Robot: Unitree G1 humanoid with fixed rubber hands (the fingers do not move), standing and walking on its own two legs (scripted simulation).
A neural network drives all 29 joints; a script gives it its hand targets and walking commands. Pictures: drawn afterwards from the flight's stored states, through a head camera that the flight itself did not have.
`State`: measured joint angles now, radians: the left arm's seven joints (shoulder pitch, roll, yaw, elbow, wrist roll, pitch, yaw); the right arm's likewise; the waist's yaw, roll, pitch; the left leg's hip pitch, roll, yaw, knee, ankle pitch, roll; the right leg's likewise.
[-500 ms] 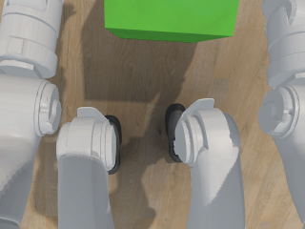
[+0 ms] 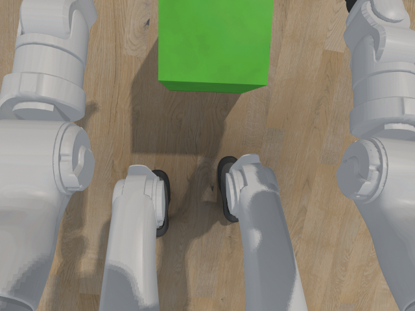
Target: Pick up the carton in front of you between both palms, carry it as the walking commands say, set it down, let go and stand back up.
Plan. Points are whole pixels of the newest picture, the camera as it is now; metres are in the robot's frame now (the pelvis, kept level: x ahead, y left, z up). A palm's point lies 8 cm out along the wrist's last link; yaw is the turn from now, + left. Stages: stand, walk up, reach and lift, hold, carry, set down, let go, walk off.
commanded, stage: set down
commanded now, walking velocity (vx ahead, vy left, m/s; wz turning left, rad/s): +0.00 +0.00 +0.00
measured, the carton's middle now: (210, 44) +0.55 -0.07 -0.36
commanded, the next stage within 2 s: let go in 0.42 s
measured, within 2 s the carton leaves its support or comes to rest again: neither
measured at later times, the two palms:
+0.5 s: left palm out of the picture +0.59 +0.12 +0.05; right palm out of the picture +0.53 -0.27 +0.05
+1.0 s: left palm out of the picture +0.43 +0.17 +0.14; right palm out of the picture +0.39 -0.27 +0.15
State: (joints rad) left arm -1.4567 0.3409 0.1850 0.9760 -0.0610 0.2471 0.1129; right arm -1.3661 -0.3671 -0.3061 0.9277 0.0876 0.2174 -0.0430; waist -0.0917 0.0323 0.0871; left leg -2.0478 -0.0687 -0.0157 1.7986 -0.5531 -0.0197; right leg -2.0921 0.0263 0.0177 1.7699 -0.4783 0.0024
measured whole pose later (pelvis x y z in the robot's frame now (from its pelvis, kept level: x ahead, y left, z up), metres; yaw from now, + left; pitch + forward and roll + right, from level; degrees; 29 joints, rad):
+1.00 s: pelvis +0.08 -0.01 +0.25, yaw -1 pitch +31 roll +1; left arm -0.39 0.14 0.18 0.62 0.08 0.07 0.04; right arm -0.35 -0.22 -0.19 0.62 -0.03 0.05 0.10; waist -0.06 0.00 -0.09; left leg -0.97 -0.03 -0.05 0.73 -0.30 -0.02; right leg -1.02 0.03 0.03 0.74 -0.25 -0.02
